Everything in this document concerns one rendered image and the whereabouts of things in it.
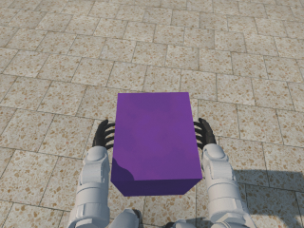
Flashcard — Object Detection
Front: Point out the carton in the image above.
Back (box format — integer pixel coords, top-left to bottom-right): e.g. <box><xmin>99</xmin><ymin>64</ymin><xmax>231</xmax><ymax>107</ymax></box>
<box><xmin>110</xmin><ymin>92</ymin><xmax>203</xmax><ymax>197</ymax></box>

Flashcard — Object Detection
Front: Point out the robot shin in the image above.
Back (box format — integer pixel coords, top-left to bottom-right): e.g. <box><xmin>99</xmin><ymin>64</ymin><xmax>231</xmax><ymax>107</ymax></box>
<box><xmin>123</xmin><ymin>208</ymin><xmax>136</xmax><ymax>216</ymax></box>
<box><xmin>174</xmin><ymin>218</ymin><xmax>186</xmax><ymax>225</ymax></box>

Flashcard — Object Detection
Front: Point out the robot right forearm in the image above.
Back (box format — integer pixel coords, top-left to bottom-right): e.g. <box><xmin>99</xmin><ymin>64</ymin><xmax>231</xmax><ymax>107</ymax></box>
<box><xmin>201</xmin><ymin>143</ymin><xmax>257</xmax><ymax>228</ymax></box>

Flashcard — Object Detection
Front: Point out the left robot shin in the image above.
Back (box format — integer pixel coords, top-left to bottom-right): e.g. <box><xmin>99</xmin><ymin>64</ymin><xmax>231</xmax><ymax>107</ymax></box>
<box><xmin>123</xmin><ymin>208</ymin><xmax>136</xmax><ymax>216</ymax></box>

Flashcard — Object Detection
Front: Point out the left robot hand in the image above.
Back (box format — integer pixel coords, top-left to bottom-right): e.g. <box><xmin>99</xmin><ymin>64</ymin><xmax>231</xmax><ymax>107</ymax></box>
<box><xmin>92</xmin><ymin>119</ymin><xmax>115</xmax><ymax>150</ymax></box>

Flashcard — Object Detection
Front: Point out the right robot shin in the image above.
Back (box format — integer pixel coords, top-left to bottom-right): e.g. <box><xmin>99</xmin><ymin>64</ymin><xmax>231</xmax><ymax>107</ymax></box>
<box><xmin>174</xmin><ymin>218</ymin><xmax>186</xmax><ymax>225</ymax></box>

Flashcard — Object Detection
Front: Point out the right robot hand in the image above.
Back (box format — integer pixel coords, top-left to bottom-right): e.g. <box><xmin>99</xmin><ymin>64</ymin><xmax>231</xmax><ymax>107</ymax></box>
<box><xmin>193</xmin><ymin>118</ymin><xmax>217</xmax><ymax>150</ymax></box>

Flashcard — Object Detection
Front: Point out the robot left forearm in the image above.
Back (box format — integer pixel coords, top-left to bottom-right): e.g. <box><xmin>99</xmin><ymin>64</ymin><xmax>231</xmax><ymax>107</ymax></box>
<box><xmin>67</xmin><ymin>145</ymin><xmax>110</xmax><ymax>228</ymax></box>

